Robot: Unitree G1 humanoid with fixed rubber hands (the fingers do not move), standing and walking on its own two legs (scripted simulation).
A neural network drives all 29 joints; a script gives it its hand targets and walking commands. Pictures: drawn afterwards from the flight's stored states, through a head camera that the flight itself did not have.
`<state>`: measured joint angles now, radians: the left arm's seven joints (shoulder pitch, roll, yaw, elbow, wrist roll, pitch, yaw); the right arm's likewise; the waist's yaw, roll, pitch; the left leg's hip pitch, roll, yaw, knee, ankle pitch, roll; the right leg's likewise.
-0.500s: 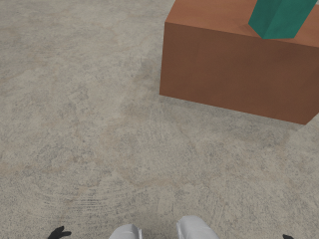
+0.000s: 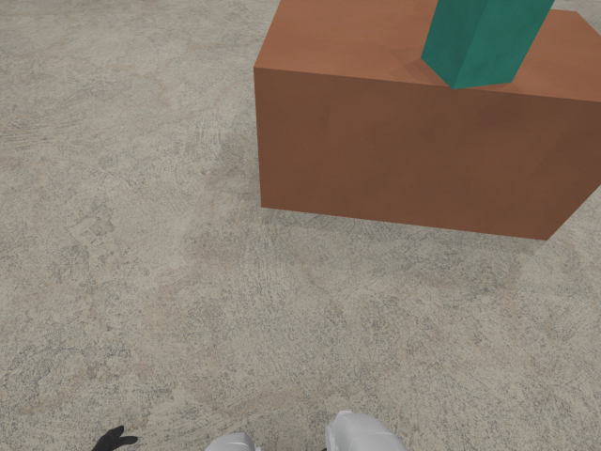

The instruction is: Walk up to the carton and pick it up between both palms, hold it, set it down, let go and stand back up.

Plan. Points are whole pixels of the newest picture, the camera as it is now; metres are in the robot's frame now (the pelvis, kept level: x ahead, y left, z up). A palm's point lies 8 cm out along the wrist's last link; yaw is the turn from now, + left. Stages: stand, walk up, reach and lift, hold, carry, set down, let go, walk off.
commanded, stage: walk up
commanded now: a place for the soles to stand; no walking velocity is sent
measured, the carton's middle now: (481, 28) +1.17 -0.51 +0.04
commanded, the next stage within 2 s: none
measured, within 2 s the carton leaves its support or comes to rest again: neither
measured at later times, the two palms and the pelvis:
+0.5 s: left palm (145, 393) +0.21 +0.25 -0.13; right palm out of the picture +0.08 -0.34 -0.03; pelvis +0.10 -0.02 +0.01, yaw -5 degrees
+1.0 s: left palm (202, 339) +0.28 +0.17 -0.09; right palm out of the picture +0.20 -0.44 -0.07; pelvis +0.16 -0.11 +0.00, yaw -5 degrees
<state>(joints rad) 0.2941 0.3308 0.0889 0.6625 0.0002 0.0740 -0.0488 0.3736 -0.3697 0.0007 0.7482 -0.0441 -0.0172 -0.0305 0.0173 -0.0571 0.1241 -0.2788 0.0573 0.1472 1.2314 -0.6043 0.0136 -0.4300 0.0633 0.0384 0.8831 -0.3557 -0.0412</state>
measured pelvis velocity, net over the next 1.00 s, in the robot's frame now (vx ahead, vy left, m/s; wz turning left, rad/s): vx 0.16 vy -0.11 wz -0.09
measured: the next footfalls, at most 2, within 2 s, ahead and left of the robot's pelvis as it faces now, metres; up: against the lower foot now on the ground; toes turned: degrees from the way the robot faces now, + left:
left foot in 0.16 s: +0.13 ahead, +0.10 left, +0.00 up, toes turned +7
right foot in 0.62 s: +0.25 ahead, -0.17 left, +0.00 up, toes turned -2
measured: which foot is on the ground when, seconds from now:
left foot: up 0.00-0.14, down 0.16-0.64, up 0.66-0.98, down 1.00-1.00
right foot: down 0.00-0.16, up 0.18-0.60, down 0.62-1.00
